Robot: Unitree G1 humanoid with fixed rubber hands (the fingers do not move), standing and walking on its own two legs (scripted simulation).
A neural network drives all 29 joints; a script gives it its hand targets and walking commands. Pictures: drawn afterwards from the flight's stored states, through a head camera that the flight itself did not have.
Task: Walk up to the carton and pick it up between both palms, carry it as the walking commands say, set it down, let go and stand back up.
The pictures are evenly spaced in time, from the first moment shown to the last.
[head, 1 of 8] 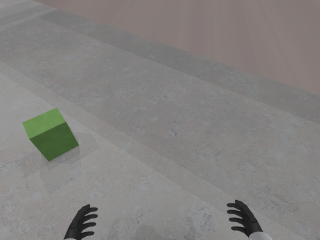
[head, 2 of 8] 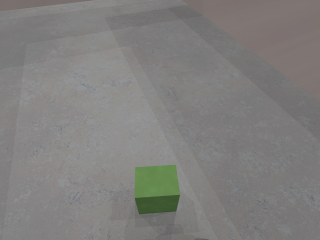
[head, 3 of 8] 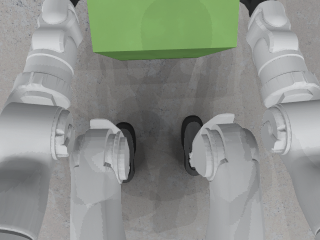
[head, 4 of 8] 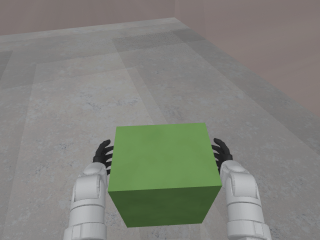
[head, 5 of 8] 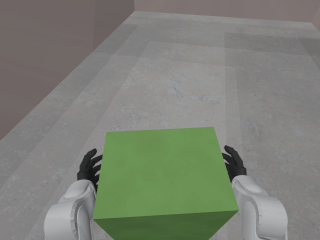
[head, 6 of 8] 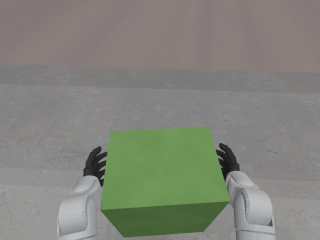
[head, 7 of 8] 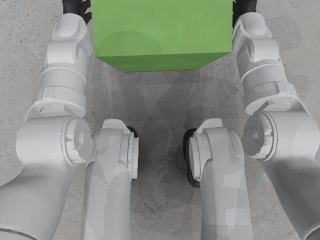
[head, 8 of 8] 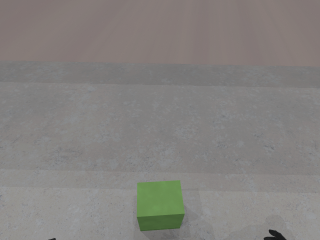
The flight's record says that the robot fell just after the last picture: no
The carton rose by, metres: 0.67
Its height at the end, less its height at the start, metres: +0.00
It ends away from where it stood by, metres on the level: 0.22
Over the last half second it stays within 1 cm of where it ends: yes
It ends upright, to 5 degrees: yes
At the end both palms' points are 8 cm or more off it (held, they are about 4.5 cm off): yes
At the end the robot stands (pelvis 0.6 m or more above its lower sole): yes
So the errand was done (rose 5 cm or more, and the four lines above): yes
